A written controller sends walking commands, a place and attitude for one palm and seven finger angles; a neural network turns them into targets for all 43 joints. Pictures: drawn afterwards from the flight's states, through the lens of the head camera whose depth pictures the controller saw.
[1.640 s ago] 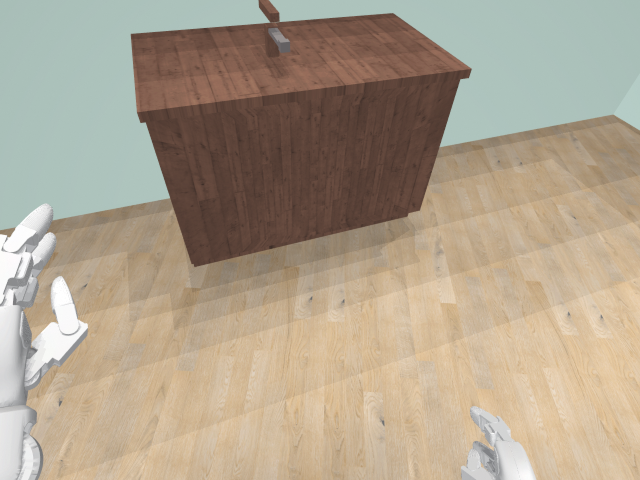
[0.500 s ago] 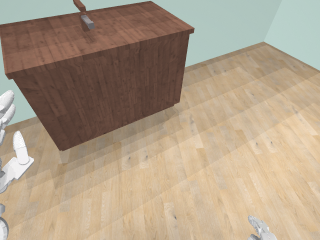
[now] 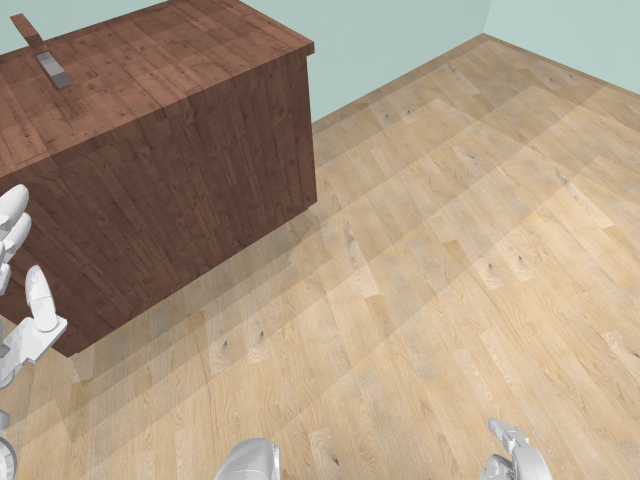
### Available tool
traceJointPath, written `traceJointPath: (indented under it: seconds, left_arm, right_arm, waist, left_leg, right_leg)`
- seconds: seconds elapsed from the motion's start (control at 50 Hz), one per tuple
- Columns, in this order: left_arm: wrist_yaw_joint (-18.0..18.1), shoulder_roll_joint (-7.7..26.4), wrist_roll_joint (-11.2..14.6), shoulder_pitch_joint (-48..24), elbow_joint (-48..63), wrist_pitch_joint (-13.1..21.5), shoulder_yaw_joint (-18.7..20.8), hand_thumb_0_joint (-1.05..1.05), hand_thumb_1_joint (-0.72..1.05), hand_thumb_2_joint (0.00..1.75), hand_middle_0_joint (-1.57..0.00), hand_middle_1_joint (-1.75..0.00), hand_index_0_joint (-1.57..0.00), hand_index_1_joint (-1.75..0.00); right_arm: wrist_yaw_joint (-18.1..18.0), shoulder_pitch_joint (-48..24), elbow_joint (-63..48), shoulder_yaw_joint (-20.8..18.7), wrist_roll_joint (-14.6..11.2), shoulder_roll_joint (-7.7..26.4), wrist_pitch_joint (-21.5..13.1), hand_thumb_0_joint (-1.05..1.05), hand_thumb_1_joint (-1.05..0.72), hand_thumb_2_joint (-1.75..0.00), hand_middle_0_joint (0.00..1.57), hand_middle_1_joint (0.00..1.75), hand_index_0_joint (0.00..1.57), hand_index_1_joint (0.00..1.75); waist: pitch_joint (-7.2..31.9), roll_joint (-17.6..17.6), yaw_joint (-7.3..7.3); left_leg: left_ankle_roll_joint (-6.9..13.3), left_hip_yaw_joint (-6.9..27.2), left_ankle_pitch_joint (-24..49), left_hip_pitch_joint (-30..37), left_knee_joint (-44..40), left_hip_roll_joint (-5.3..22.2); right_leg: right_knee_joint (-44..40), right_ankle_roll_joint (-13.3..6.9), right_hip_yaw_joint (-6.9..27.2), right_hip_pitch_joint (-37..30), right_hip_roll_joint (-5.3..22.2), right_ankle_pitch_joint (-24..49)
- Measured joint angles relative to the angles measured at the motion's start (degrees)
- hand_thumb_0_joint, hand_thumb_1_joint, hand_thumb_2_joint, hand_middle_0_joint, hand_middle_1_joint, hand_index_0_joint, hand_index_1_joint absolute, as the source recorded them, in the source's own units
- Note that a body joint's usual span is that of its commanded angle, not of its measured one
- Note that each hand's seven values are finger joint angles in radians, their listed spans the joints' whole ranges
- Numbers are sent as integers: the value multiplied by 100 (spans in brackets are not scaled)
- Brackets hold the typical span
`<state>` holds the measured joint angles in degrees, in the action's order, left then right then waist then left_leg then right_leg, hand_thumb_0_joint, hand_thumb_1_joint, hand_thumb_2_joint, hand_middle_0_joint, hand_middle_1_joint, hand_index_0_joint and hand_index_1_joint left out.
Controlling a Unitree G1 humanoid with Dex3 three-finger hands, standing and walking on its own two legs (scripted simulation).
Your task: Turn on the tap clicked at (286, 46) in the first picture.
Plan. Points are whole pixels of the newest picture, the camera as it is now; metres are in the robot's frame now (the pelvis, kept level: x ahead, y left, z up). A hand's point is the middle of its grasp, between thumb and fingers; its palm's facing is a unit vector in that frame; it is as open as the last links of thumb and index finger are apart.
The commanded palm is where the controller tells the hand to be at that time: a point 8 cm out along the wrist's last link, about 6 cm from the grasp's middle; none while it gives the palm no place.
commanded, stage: walk to a spot facing it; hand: left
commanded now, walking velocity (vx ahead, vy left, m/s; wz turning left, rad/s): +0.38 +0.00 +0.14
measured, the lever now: (60, 77) +0.84 +0.58 +0.05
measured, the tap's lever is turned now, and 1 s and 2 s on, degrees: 0 0 0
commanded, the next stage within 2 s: turn to face it in 0.40 s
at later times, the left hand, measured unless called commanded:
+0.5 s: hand (119, 173) +0.38 +0.21 +0.21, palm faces +0.39 -0.81 -0.44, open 7.4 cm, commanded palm +0.33 +0.27 +0.19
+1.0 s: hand (143, 151) +0.44 +0.21 +0.19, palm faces +0.51 -0.75 -0.42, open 7.4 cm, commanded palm +0.37 +0.25 +0.19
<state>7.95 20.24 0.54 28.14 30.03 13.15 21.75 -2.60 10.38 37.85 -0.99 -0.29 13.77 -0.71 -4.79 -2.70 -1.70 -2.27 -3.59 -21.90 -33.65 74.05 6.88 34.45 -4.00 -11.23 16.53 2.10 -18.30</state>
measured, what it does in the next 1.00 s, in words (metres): walks ahead: left foot, then right foot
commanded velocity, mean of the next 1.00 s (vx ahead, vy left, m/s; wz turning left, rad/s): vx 0.14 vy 0.00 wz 0.22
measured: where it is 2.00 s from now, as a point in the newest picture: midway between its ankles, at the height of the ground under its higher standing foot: (364, 469)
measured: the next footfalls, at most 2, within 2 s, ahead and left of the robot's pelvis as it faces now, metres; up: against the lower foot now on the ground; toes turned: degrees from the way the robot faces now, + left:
left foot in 0.24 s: +0.23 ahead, +0.14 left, +0.00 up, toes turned +12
right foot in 0.60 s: +0.29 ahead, -0.16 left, +0.00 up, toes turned -9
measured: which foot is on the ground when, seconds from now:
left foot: up 0.00-0.22, down 0.24-0.60, up 0.62-0.90, down 0.92-1.00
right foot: down 0.00-0.26, up 0.28-0.58, down 0.60-0.94, up 0.96-1.00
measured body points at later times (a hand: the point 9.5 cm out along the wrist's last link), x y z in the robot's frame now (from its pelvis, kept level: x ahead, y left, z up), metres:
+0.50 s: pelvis +0.16 -0.01 +0.01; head +0.19 -0.01 +0.45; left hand +0.35 +0.26 +0.23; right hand +0.34 -0.20 -0.09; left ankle +0.19 +0.13 -0.73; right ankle +0.20 -0.15 -0.68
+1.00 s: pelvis +0.25 -0.05 +0.00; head +0.28 -0.03 +0.44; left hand +0.40 +0.25 +0.21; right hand +0.45 -0.29 -0.07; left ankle +0.26 +0.06 -0.73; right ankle +0.24 -0.17 -0.70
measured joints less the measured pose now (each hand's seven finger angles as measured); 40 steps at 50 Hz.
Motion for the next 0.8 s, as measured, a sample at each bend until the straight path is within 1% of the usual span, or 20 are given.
traceJointPath:
  seconds: [0.04,0.1,0.18,0.22,0.24,0.26,0.32,0.34,0.38,0.42,0.46,0.52,0.58,0.6,0.62,0.66,0.7,0.72,0.76,0.8]
  left_arm:
    - [18,48,4,133,98,33,17,2,89,90,-22,-30,-21,-31]
    - [76,145,22,189,240,56,57,2,89,90,-22,-30,-21,-31]
    - [175,175,29,62,293,52,46,2,89,90,-22,-30,-21,-31]
    - [223,160,35,-33,283,37,42,1,89,90,-22,-30,-21,-31]
    - [245,147,41,-82,285,36,55,1,89,90,-22,-30,-21,-31]
    - [261,155,54,-200,238,42,79,1,89,90,-22,-30,-21,-31]
    - [218,181,85,-723,-189,14,36,2,89,90,-22,-30,-21,-31]
    - [186,182,88,-804,-255,-34,26,2,89,90,-21,-30,-21,-31]
    - [136,178,96,-757,-147,-102,32,2,89,90,-21,-30,-21,-31]
    - [98,165,98,-523,145,-72,41,2,89,90,-21,-30,-21,-31]
    - [72,142,92,-259,371,26,29,2,89,90,-21,-30,-21,-31]
    - [65,150,77,-48,367,134,49,2,89,90,-22,-30,-21,-31]
    - [91,194,62,-138,55,80,85,2,89,90,-22,-30,-21,-31]
    - [101,219,47,-213,-39,32,98,1,89,90,-22,-30,-21,-31]
    - [104,131,12,-342,-163,-9,47,1,89,90,-22,-30,-21,-31]
    - [86,-78,0,-577,-350,-129,-113,1,89,90,-21,-30,-21,-31]
    - [82,-193,4,-601,-339,-209,-201,2,89,90,-22,-30,-21,-31]
    - [92,-204,-3,-526,-270,-205,-209,2,89,90,-22,-30,-21,-31]
    - [121,-144,-11,-279,-61,-159,-176,2,89,90,-22,-30,-21,-31]
    - [158,-5,5,-42,201,-110,-105,2,89,90,-22,-30,-21,-31]
  right_arm:
    - [-27,45,-82,-65,14,64,25,2,-91,-90,20,30,20,30]
    - [-66,161,-240,-126,26,123,-9,2,-91,-90,20,30,19,30]
    - [-120,301,-384,-154,26,127,-96,2,-91,-90,19,30,19,30]
    - [-145,333,-459,-133,25,101,-128,2,-91,-90,19,30,19,30]
    - [-156,325,-521,-119,24,102,-150,2,-91,-90,19,30,19,30]
    - [-166,244,-532,-121,24,51,-173,2,-91,-90,19,30,19,30]
    - [-116,-78,-457,-36,20,-242,-202,2,-91,-90,19,30,19,30]
    - [-75,-154,-437,23,12,-344,-215,2,-91,-90,19,30,19,30]
    - [0,-233,-437,143,4,-540,-266,2,-91,-90,19,30,19,30]
    - [58,-203,-465,238,17,-689,-347,2,-91,-90,20,30,20,30]
    - [83,-95,-472,298,26,-768,-426,1,-91,-90,20,30,20,30]
    - [51,119,-432,342,16,-784,-487,1,-90,-90,20,30,20,30]
    - [-14,310,-372,337,-17,-711,-471,1,-90,-90,20,30,20,30]
    - [-33,359,-365,330,-32,-673,-453,1,-90,-90,20,30,20,30]
    - [-51,332,-298,301,-37,-569,-421,1,-90,-90,20,30,20,30]
    - [-60,200,-74,208,-22,-334,-345,1,-90,-90,20,30,20,30]
    - [-46,62,53,126,-21,-139,-239,2,-90,-90,20,30,20,30]
    - [-52,4,61,91,-14,-66,-193,2,-90,-90,20,30,20,30]
    - [-80,-62,-30,19,-2,25,-124,2,-91,-90,20,30,20,30]
    - [-114,-52,-207,-57,2,64,-97,2,-91,-90,20,30,20,30]
  waist:
    - [23,103,6]
    - [35,275,71]
    - [109,433,200]
    - [174,503,249]
    - [210,498,276]
    - [194,538,261]
    - [98,596,134]
    - [102,573,90]
    - [108,523,57]
    - [109,446,80]
    - [119,320,142]
    - [150,106,255]
    - [158,-38,321]
    - [165,-15,326]
    - [128,-97,322]
    - [27,-160,271]
    - [-72,-82,197]
    - [-112,-29,143]
    - [-154,97,37]
    - [-160,237,-41]
  left_leg:
    - [9,-123,247,-144,-717,55]
    - [75,-348,508,5,-2141,86]
    - [164,-654,765,509,-3412,-39]
    - [220,-856,984,939,-3998,-174]
    - [309,-896,1166,1182,-4269,-234]
    - [405,-917,1489,1232,-4219,-258]
    - [444,-858,931,1233,-3693,-264]
    - [428,-814,826,1257,-3691,-241]
    - [361,-771,801,1338,-3819,-167]
    - [281,-753,830,1451,-3998,-74]
    - [208,-722,836,1590,-4180,22]
    - [75,-641,787,1789,-4346,146]
    - [-62,-490,530,1848,-4088,228]
    - [-34,-441,351,1785,-3830,211]
    - [32,-316,26,1646,-3388,210]
    - [88,-36,-532,1243,-2173,-27]
    - [57,11,-673,909,-1227,-265]
    - [37,-23,-673,806,-1033,-326]
    - [8,-133,-582,740,-1196,-377]
    - [2,-249,-460,822,-1813,-379]
  right_leg:
    - [-255,-3,0,-199,-2,16]
    - [-469,34,16,-480,31,-57]
    - [-463,132,41,-837,81,-362]
    - [-204,213,91,-936,139,-651]
    - [127,252,141,-887,160,-848]
    - [666,289,213,-737,230,-1003]
    - [2722,384,733,74,119,-1291]
    - [3168,412,805,372,86,-1256]
    - [3507,458,839,902,132,-1038]
    - [3217,500,770,1236,255,-744]
    - [2523,546,645,1314,360,-489]
    - [1393,627,455,1088,390,-304]
    - [254,677,257,530,299,7]
    - [-52,608,250,368,298,311]
    - [104,468,200,393,284,436]
    - [419,291,102,391,351,220]
    - [421,239,64,287,434,74]
    - [351,250,46,222,459,69]
    - [183,259,8,116,482,107]
    - [55,246,-52,35,495,120]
